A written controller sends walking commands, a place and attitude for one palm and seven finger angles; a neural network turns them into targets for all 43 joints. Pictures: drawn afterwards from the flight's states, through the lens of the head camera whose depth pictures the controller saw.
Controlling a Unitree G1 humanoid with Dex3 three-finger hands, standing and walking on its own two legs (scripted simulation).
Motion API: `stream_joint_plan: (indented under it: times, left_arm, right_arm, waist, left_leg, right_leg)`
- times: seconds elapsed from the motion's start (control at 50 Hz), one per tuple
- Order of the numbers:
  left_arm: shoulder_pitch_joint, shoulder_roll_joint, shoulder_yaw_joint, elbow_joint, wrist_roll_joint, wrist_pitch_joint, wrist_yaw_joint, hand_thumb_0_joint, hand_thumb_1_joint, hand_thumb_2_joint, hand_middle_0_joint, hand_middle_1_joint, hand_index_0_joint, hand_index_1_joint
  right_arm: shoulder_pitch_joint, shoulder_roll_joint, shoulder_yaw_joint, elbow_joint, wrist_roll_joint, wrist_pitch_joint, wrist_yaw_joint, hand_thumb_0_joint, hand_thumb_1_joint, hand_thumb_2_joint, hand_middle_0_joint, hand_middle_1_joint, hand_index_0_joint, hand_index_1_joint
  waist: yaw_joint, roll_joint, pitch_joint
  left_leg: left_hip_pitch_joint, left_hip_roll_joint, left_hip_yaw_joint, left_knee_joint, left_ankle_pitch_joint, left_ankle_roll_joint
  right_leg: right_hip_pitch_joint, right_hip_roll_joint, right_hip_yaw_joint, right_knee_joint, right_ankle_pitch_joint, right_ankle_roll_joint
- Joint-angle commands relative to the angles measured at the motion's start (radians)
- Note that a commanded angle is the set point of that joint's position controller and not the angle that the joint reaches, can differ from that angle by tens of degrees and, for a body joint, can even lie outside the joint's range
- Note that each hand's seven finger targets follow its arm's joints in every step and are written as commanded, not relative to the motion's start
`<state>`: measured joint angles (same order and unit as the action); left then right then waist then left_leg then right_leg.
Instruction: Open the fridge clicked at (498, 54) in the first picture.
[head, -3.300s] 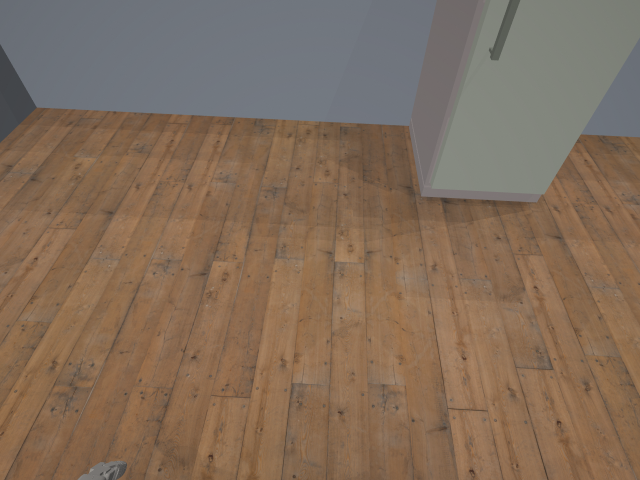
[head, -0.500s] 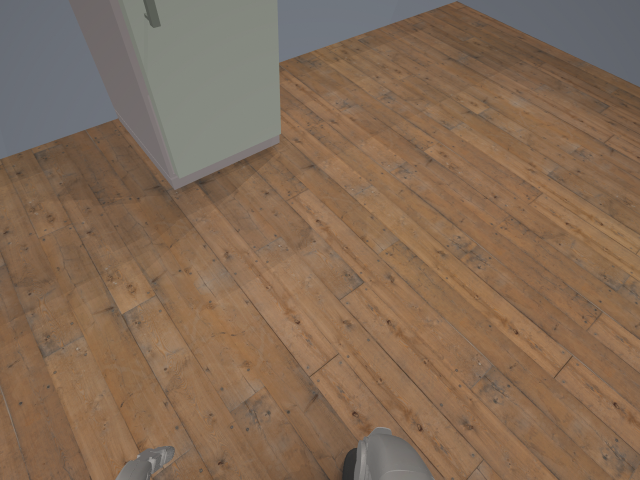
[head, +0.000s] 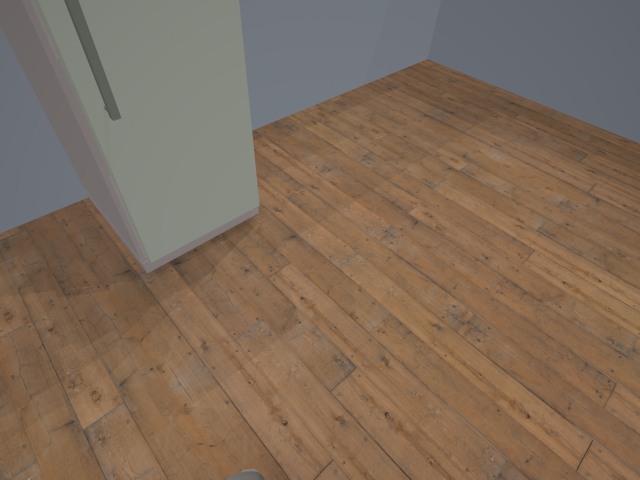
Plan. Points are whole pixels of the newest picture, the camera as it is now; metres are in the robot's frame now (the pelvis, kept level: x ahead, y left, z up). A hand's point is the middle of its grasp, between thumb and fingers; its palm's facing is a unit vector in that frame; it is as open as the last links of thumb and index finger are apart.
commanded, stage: walk to a spot facing it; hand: left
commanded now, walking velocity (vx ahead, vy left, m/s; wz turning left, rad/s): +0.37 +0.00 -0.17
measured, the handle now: (77, 24) +0.95 +0.64 +0.16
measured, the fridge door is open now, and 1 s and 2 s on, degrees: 0 0 0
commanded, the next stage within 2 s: turn to face it in 0.98 s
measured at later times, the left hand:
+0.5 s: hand (217, 384) +0.30 +0.20 -0.17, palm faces -0.15 -0.97 -0.17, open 7.3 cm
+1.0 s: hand (271, 303) +0.47 +0.13 -0.18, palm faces -0.10 -0.98 -0.17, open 7.3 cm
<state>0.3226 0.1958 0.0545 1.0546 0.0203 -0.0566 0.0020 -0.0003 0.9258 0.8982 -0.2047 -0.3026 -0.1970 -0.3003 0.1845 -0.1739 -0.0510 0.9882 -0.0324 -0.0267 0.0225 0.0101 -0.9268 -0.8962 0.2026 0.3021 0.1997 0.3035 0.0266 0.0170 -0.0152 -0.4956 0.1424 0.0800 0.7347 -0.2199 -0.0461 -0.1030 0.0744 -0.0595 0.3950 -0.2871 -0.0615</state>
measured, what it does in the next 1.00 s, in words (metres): walks ahead: left foot, then right foot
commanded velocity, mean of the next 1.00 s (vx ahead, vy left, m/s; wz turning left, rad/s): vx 0.36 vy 0.00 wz -0.11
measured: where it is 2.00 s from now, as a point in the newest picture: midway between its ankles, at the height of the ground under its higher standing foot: (347, 380)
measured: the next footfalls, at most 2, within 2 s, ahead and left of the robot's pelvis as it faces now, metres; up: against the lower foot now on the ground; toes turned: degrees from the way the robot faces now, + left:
left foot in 0.08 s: +0.16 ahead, +0.13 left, +0.00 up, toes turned +8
right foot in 0.60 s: +0.39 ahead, -0.13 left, +0.00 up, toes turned -20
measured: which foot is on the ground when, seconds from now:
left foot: up 0.00-0.06, down 0.08-0.60, up 0.62-1.00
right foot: down 0.00-0.10, up 0.12-0.58, down 0.60-1.00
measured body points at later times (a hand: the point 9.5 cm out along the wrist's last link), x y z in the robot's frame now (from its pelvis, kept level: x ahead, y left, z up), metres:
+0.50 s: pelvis +0.21 +0.03 +0.00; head +0.24 +0.03 +0.45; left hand +0.31 +0.25 -0.16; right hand +0.08 -0.17 -0.14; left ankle +0.12 +0.13 -0.74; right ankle +0.31 -0.13 -0.69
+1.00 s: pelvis +0.45 -0.04 +0.00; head +0.45 -0.03 +0.45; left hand +0.48 +0.19 -0.16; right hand +0.47 -0.30 -0.14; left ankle +0.59 +0.08 -0.71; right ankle +0.36 -0.12 -0.74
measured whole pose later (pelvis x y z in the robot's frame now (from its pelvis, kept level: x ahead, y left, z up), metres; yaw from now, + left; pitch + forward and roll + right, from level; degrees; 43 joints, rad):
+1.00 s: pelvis +0.45 -0.04 +0.00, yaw -10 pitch -1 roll -2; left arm 0.32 0.15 0.05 1.11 0.02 -0.07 0.01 0.00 0.93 0.90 -0.20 -0.30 -0.20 -0.30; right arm 0.19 -0.21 -0.07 1.03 -0.03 -0.02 0.02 0.02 -0.95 -0.90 0.20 0.30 0.20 0.30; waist 0.01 0.02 0.02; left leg -0.53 0.16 0.11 0.72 -0.17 -0.03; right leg -0.04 0.01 -0.18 0.38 -0.33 -0.03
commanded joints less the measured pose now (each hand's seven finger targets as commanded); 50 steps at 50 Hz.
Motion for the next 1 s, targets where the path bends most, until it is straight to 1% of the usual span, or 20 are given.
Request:
stream_joint_plan:
  times: [0.0,0.04,0.06,0.08,0.1,0.12,0.16,0.2,0.34,0.42,0.48,0.52,0.56,0.58,0.6,0.62,0.68,0.74,0.84,0.98]
  left_arm:
    - [0.064,0.136,0.020,-0.019,0.001,-0.014,0.006,0.000,0.900,0.900,-0.200,-0.300,-0.200,-0.300]
    - [0.053,0.106,0.017,-0.021,-0.007,-0.013,0.002,0.000,0.900,0.900,-0.200,-0.300,-0.200,-0.300]
    - [0.072,0.052,0.011,-0.039,-0.013,-0.013,-0.007,0.000,0.900,0.900,-0.200,-0.300,-0.200,-0.300]
    - [0.040,0.056,0.006,-0.060,-0.007,-0.016,-0.004,0.000,0.900,0.900,-0.200,-0.300,-0.200,-0.300]
    - [-0.029,0.084,0.015,-0.059,0.001,-0.010,-0.002,0.000,0.900,0.900,-0.200,-0.300,-0.200,-0.300]
    - [-0.050,0.060,0.018,-0.055,0.002,-0.006,-0.012,0.000,0.900,0.900,-0.200,-0.300,-0.200,-0.300]
    - [0.002,0.017,0.020,-0.026,0.013,0.014,-0.022,0.000,0.900,0.900,-0.200,-0.300,-0.200,-0.300]
    - [0.060,-0.005,0.021,-0.002,0.013,0.033,-0.023,0.000,0.900,0.900,-0.200,-0.300,-0.200,-0.300]
    - [-0.076,-0.019,0.025,-0.046,0.015,0.049,-0.031,0.000,0.900,0.900,-0.200,-0.300,-0.200,-0.300]
    - [-0.227,-0.030,0.012,-0.080,0.011,0.041,-0.035,0.000,0.900,0.900,-0.200,-0.300,-0.200,-0.300]
    - [-0.267,-0.018,0.010,-0.090,0.008,0.033,-0.032,0.000,0.900,0.900,-0.200,-0.300,-0.200,-0.300]
    - [-0.173,0.003,0.015,-0.066,0.009,0.024,-0.030,0.000,0.900,0.900,-0.200,-0.300,-0.200,-0.300]
    - [0.096,0.075,0.037,0.016,0.017,0.001,-0.020,0.000,0.900,0.900,-0.200,-0.300,-0.200,-0.300]
    - [0.219,0.178,0.061,0.048,0.018,-0.008,-0.004,0.000,0.900,0.900,-0.200,-0.300,-0.200,-0.300]
    - [0.265,0.254,0.073,0.061,-0.001,-0.006,0.003,0.000,0.900,0.900,-0.200,-0.300,-0.200,-0.300]
    - [0.196,0.259,0.074,0.038,-0.014,-0.001,0.005,0.000,0.900,0.900,-0.200,-0.300,-0.200,-0.300]
    - [-0.032,0.095,0.026,-0.015,-0.006,-0.008,0.014,0.000,0.900,0.900,-0.200,-0.300,-0.200,-0.300]
    - [-0.055,0.060,0.010,-0.017,0.002,-0.024,0.013,0.000,0.900,0.900,-0.200,-0.300,-0.200,-0.300]
    - [-0.010,0.071,0.014,-0.004,0.000,-0.037,0.010,0.000,0.900,0.900,-0.200,-0.300,-0.200,-0.300]
    - [0.064,0.113,0.017,0.032,0.005,-0.028,0.014,0.000,0.900,0.900,-0.200,-0.300,-0.200,-0.300]
  right_arm:
    - [-0.026,-0.064,-0.012,-0.065,0.008,-0.033,0.001,0.000,-0.900,-0.900,0.200,0.300,0.200,0.300]
    - [0.152,-0.123,-0.025,-0.002,0.002,-0.046,-0.018,0.000,-0.900,-0.900,0.200,0.300,0.200,0.300]
    - [0.296,-0.232,-0.050,0.035,-0.012,-0.052,-0.028,0.000,-0.900,-0.900,0.200,0.300,0.200,0.300]
    - [0.365,-0.274,-0.056,0.049,-0.006,-0.040,-0.030,0.000,-0.900,-0.900,0.200,0.300,0.200,0.300]
    - [0.319,-0.214,-0.042,0.051,0.002,-0.037,-0.035,0.000,-0.900,-0.900,0.200,0.300,0.200,0.300]
    - [0.243,-0.171,-0.029,0.030,0.005,-0.038,-0.036,0.000,-0.900,-0.900,0.200,0.300,0.200,0.300]
    - [0.158,-0.104,-0.011,0.019,0.005,-0.051,-0.040,0.000,-0.900,-0.900,0.200,0.300,0.200,0.300]
    - [0.148,-0.083,-0.007,0.030,0.010,-0.062,-0.043,0.000,-0.900,-0.900,0.200,0.300,0.200,0.300]
    - [0.260,-0.070,-0.010,0.090,0.013,-0.072,-0.050,0.000,-0.900,-0.900,0.200,0.300,0.200,0.300]
    - [0.349,-0.066,-0.007,0.135,0.003,-0.063,-0.050,0.000,-0.900,-0.900,0.200,0.300,0.200,0.300]
    - [0.374,-0.073,-0.008,0.157,-0.003,-0.054,-0.048,0.000,-0.900,-0.900,0.200,0.300,0.200,0.300]
    - [0.343,-0.101,-0.010,0.156,0.001,-0.051,-0.051,0.000,-0.900,-0.900,0.200,0.300,0.200,0.300]
    - [0.304,-0.118,-0.014,0.148,0.012,-0.050,-0.042,0.000,-0.900,-0.900,0.200,0.300,0.200,0.300]
    - [0.328,-0.066,-0.007,0.126,0.027,-0.052,-0.030,0.000,-0.900,-0.900,0.200,0.300,0.200,0.300]
    - [0.313,-0.013,0.000,0.089,0.032,-0.053,-0.037,0.000,-0.900,-0.900,0.200,0.300,0.200,0.300]
    - [0.245,-0.039,-0.007,0.078,0.034,-0.047,-0.035,0.000,-0.900,-0.900,0.200,0.300,0.200,0.300]
    - [0.199,-0.001,-0.011,0.079,0.009,-0.022,-0.030,0.000,-0.900,-0.900,0.200,0.300,0.200,0.300]
    - [0.285,0.023,-0.006,0.102,0.003,0.007,-0.022,0.000,-0.900,-0.900,0.200,0.300,0.200,0.300]
    - [0.116,0.009,-0.008,0.026,0.006,0.000,-0.001,0.000,-0.900,-0.900,0.200,0.300,0.200,0.300]
    - [-0.037,-0.043,-0.006,-0.038,0.008,-0.024,0.011,0.000,-0.900,-0.900,0.200,0.300,0.200,0.300]
  waist:
    - [-0.014,-0.089,0.113]
    - [-0.098,-0.003,0.029]
    - [-0.141,0.209,-0.065]
    - [-0.155,0.349,-0.091]
    - [-0.154,0.202,-0.004]
    - [-0.118,0.093,0.086]
    - [-0.049,0.066,0.131]
    - [-0.018,0.089,0.103]
    - [-0.034,0.091,0.135]
    - [-0.081,0.119,0.177]
    - [-0.082,0.113,0.182]
    - [-0.024,0.116,0.118]
    - [0.104,0.062,-0.058]
    - [0.142,-0.131,-0.171]
    - [0.113,-0.237,-0.206]
    - [0.114,-0.176,-0.173]
    - [-0.007,-0.038,0.081]
    - [-0.072,-0.109,0.080]
    - [-0.045,-0.118,0.115]
    - [-0.012,-0.088,0.136]
  left_leg:
    - [0.134,-0.046,0.052,-0.165,-0.014,0.020]
    - [0.492,-0.024,0.008,-0.286,0.007,0.059]
    - [0.703,0.217,-0.286,-0.356,-0.040,0.144]
    - [0.704,0.362,-0.469,-0.490,-0.139,0.198]
    - [0.578,0.361,-0.465,-0.534,-0.237,0.206]
    - [0.478,0.327,-0.387,-0.554,-0.262,0.200]
    - [0.343,0.243,-0.202,-0.578,-0.183,0.144]
    - [0.318,0.194,-0.072,-0.579,-0.079,0.128]
    - [0.454,0.170,0.066,-0.575,0.201,0.155]
    - [0.507,0.176,0.112,-0.549,0.331,0.154]
    - [0.526,0.192,0.122,-0.502,0.439,0.151]
    - [0.539,0.200,0.153,-0.364,0.687,0.141]
    - [0.412,0.137,0.200,-0.010,0.686,0.085]
    - [0.138,0.052,0.213,0.291,0.302,0.054]
    - [-0.098,-0.076,0.115,0.596,-0.357,0.026]
    - [-0.119,-0.028,-0.016,0.680,-0.311,0.048]
    - [-0.075,0.060,-0.060,0.577,-0.107,0.045]
    - [-0.016,0.051,-0.024,0.432,-0.044,0.018]
    - [-0.074,0.048,0.002,0.158,0.045,0.001]
    - [0.036,-0.011,0.062,-0.101,0.013,0.040]
  right_leg:
    - [-0.079,-0.290,0.238,-0.106,0.165,-0.103]
    - [-0.231,-0.197,0.159,0.177,0.307,-0.049]
    - [-0.432,-0.087,0.048,0.476,0.067,0.000]
    - [-0.537,-0.059,0.018,0.723,-0.260,0.019]
    - [-0.572,-0.107,0.070,0.826,-0.218,0.015]
    - [-0.598,-0.150,0.078,0.854,-0.135,0.016]
    - [-0.530,-0.179,0.075,0.831,-0.027,0.031]
    - [-0.496,-0.185,0.060,0.810,0.046,0.048]
    - [-0.615,-0.210,0.000,0.603,0.155,0.082]
    - [-0.567,-0.184,-0.066,0.379,0.143,0.058]
    - [-0.487,-0.145,-0.093,0.294,0.088,0.024]
    - [-0.330,-0.097,-0.119,0.243,0.046,-0.010]
    - [0.068,-0.080,-0.114,0.139,0.142,-0.041]
    - [0.335,-0.312,0.169,0.098,0.143,-0.114]
    - [0.431,-0.532,0.544,-0.012,0.288,-0.225]
    - [0.296,-0.534,0.540,-0.090,0.137,-0.224]
    - [-0.130,-0.422,0.285,-0.187,-0.011,-0.124]
    - [-0.216,-0.344,0.104,-0.218,0.067,-0.082]
    - [-0.132,-0.330,0.051,-0.223,0.131,-0.094]
    - [0.012,-0.356,0.054,-0.112,0.356,-0.071]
